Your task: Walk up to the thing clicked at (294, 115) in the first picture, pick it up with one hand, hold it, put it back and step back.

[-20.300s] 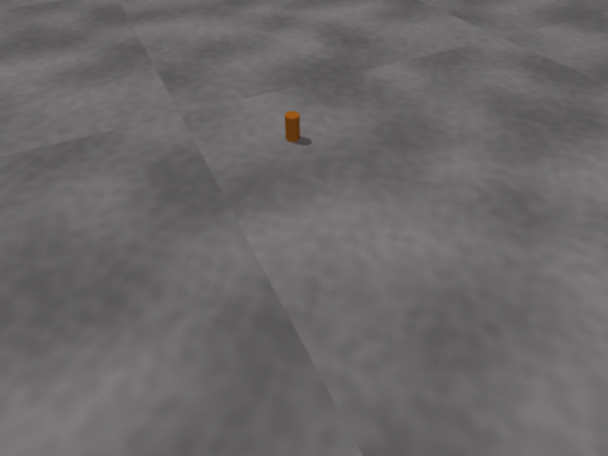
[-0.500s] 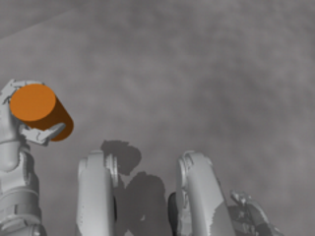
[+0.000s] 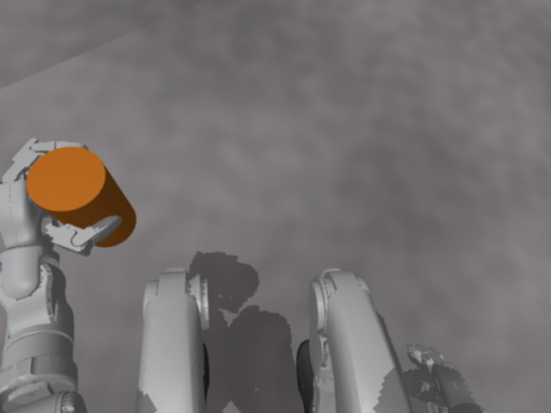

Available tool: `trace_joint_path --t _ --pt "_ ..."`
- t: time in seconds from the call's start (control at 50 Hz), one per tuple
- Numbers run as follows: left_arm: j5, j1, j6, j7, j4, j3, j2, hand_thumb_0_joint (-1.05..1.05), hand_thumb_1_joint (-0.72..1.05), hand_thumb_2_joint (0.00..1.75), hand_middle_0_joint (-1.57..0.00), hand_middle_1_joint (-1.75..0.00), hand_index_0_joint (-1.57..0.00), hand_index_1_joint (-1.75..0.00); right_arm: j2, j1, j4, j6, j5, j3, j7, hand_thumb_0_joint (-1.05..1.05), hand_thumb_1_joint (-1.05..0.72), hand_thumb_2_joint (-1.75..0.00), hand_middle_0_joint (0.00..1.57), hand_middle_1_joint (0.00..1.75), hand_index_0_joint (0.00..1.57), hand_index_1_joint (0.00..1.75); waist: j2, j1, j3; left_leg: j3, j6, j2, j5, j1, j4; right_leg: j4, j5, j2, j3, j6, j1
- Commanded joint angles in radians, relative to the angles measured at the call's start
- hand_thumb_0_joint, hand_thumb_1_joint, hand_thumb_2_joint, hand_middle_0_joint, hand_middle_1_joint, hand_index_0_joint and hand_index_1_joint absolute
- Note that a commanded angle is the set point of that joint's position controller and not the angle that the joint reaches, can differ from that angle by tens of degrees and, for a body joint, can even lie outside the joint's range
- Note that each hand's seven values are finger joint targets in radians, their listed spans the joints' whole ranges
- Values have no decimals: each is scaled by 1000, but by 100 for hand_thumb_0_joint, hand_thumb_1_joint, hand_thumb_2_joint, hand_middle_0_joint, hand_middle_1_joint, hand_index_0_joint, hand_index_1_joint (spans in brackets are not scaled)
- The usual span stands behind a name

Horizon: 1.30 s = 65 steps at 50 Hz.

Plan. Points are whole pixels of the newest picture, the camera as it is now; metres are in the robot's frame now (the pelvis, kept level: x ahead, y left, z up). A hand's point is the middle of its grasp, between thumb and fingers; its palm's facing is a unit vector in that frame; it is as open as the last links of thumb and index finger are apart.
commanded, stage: lift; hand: left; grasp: from the side
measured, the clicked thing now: (90, 203) +0.41 +0.26 -0.05
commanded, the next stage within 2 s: none
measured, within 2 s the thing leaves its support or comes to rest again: neither
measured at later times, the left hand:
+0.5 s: hand (30, 163) +0.39 +0.25 +0.11, palm faces +0.23 -0.97 -0.04, open 11.3 cm
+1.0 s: hand out of the picture +0.38 +0.24 +0.27, palm faces +0.26 -0.96 -0.05, open 11.3 cm
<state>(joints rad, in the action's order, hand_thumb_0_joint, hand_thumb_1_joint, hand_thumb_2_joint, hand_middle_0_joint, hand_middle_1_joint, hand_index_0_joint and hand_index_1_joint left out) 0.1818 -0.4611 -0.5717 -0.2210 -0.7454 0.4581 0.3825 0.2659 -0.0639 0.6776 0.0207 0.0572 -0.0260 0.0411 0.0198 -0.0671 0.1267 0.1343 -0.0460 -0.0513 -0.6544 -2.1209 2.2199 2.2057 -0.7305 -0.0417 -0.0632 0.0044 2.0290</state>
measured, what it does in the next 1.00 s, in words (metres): rises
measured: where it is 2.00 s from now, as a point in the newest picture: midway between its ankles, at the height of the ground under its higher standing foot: (256, 411)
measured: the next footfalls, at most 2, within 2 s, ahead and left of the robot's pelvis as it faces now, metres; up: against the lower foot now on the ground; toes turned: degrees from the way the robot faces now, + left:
none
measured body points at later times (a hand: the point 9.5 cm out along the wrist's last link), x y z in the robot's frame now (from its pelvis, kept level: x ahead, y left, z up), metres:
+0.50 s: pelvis +0.01 +0.00 +0.10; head +0.19 +0.04 +0.51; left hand +0.37 +0.31 +0.11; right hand +0.20 -0.24 -0.03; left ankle +0.09 +0.14 -0.35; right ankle +0.09 -0.12 -0.35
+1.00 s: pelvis +0.05 +0.01 +0.24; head +0.15 +0.04 +0.68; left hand +0.36 +0.30 +0.28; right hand +0.23 -0.22 +0.14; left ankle +0.09 +0.14 -0.35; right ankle +0.09 -0.12 -0.35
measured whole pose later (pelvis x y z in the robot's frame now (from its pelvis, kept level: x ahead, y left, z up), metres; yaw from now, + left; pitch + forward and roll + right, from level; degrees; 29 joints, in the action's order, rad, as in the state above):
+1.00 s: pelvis +0.05 +0.01 +0.24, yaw +5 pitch +22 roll -4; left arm 0.17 -0.12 -0.27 -0.01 -0.27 0.21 0.25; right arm 0.23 -0.18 0.59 -0.04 -0.03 0.00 -0.04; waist -0.02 -0.04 0.16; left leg 0.06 -0.02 -0.05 -0.56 -1.24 1.42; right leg 1.38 -0.62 -0.01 -0.04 0.01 1.14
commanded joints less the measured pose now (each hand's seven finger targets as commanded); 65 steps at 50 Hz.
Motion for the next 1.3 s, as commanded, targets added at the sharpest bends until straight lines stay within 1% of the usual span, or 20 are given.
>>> trace_joint_path --t 0.0,0.12,0.14,0.18,0.38,0.44,0.46,0.56,0.68,0.72,0.76,0.8,0.84,0.94,1.06,1.08,1.1,1.14,1.2,1.28 --pt "45 -240 -74 0 294 53 237 0 0 125 -126 -143 -129 -142 194 -88 -84 -26 -11 80 -17 0 -92 -90 20 30 20 30 -167 32 673 -79 65 13 82 515 -290 -326 152 -14 -14 -40 -327" --pt "51 -188 -21 8 394 5 189 0 -1 124 -125 -142 -129 -141 183 -98 -96 -34 -29 89 -28 0 -91 -90 20 30 20 30 -150 30 675 -75 68 12 101 561 -339 -385 174 -12 -3 -40 -377" --pt "57 -173 -13 13 406 29 204 0 1 124 -125 -141 -128 -140 185 -92 -103 -33 -35 88 -31 0 -91 -90 20 30 20 30 -155 45 675 -71 68 13 99 584 -359 -389 171 -12 -10 -43 -368" --pt "54 -170 2 25 451 24 214 0 3 125 -125 -141 -128 -140 180 -94 -116 -33 -43 89 -33 0 -91 -90 20 30 20 30 -152 45 677 -69 68 13 91 591 -382 -410 163 -12 -8 -44 -386" --pt "62 -52 97 77 606 -43 138 0 0 122 -121 -137 -124 -136 160 -86 -156 -47 -71 101 -52 0 -90 -90 20 30 20 30 -138 46 626 -66 65 10 59 714 -531 -572 130 -1 22 -37 -509" --pt "67 -28 127 106 709 -41 145 0 0 121 -120 -136 -123 -135 152 -90 -172 -51 -81 103 -60 0 -90 -90 20 30 20 30 -140 57 661 -70 65 12 102 776 -575 -626 172 3 34 -33 -601" --pt "63 -1 141 114 715 -71 119 0 0 120 -119 -136 -123 -135 150 -88 -178 -53 -84 105 -64 0 -90 -90 20 30 20 30 -129 52 657 -69 65 12 110 801 -595 -647 182 3 34 -32 -617" --pt "45 64 189 167 827 -100 101 0 5 120 -118 -134 -121 -133 138 -98 -193 -61 -91 105 -78 0 -90 -90 20 30 20 30 -125 46 665 -68 70 16 230 942 -673 -733 311 4 30 -24 -744" --pt "32 107 217 210 782 -119 70 0 3 120 -119 -134 -122 -134 114 -115 -171 -72 -92 91 -88 0 -90 -90 20 30 20 30 -114 22 532 -63 68 20 219 1023 -793 -837 307 6 28 -21 -831" --pt "26 114 221 215 784 -134 62 0 2 121 -120 -134 -122 -134 116 -120 -185 -79 -90 93 -91 0 -90 -90 20 30 20 30 -94 16 536 -71 72 20 269 1056 -811 -878 366 10 39 -15 -903" --pt "19 145 226 211 747 -164 35 0 3 121 -119 -134 -122 -134 111 -114 -190 -85 -91 92 -92 0 -90 -90 20 30 20 30 -91 14 481 -74 69 24 239 1077 -858 -919 339 10 42 -18 -929" --pt "7 152 230 208 730 -187 17 0 5 122 -121 -135 -123 -135 114 -127 -185 -87 -89 93 -91 0 -90 -90 20 30 20 30 -115 14 452 -70 63 24 244 1134 -908 -945 342 11 31 -23 -943" --pt "2 122 224 211 731 -173 32 0 4 120 -120 -134 -123 -133 117 -128 -180 -89 -90 92 -88 0 -89 -89 20 30 20 30 -138 30 425 -52 54 20 234 1197 -968 -958 321 12 16 -31 -937" --pt "8 112 208 210 727 -181 22 0 4 118 -121 -133 -124 -133 114 -152 -183 -98 -87 87 -83 0 -90 -90 20 30 20 30 -140 24 420 -52 49 20 314 1303 -1037 -1018 388 12 8 -30 -1024" --pt "4 136 192 207 686 -224 -25 0 1 117 -121 -132 -123 -132 98 -163 -172 -102 -84 79 -80 0 -91 -90 20 30 20 30 -111 23 371 -64 50 23 302 1355 -1112 -1107 391 17 14 -26 -1113" --pt "3 70 180 208 750 -225 -8 0 1 117 -121 -132 -123 -132 103 -147 -187 -106 -83 84 -80 0 -91 -90 20 30 20 30 -136 27 376 -72 49 27 298 1365 -1120 -1123 388 21 19 -27 -1121" --pt "-2 162 189 209 649 -219 -23 0 2 117 -121 -132 -123 -133 97 -167 -167 -102 -82 77 -80 0 -91 -90 20 30 20 30 -97 24 368 -62 50 21 319 1388 -1132 -1130 405 19 13 -25 -1137" --pt "-4 80 171 209 743 -218 7 0 0 117 -122 -132 -123 -132 109 -161 -177 -103 -80 86 -80 0 -91 -90 20 30 20 30 -127 35 396 -69 47 24 349 1431 -1151 -1145 431 20 15 -27 -1171" --pt "-6 92 171 210 702 -242 -27 0 2 118 -121 -132 -123 -133 103 -165 -177 -104 -77 81 -78 0 -91 -90 20 30 20 30 -108 26 355 -67 47 23 329 1439 -1185 -1175 417 18 9 -26 -1183" --pt "-2 94 164 216 712 -229 -19 0 2 118 -121 -132 -122 -133 94 -156 -187 -102 -76 76 -79 0 -91 -90 20 30 20 30 -86 38 363 -88 52 31 352 1451 -1207 -1227 453 22 22 -19 -1276"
